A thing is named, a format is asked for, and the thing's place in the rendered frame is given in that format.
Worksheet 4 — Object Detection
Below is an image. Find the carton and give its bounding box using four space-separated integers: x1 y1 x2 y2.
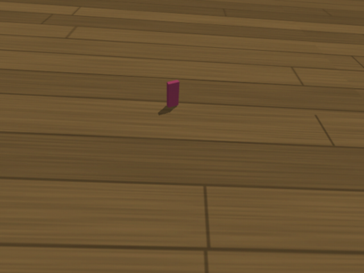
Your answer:
167 80 179 107

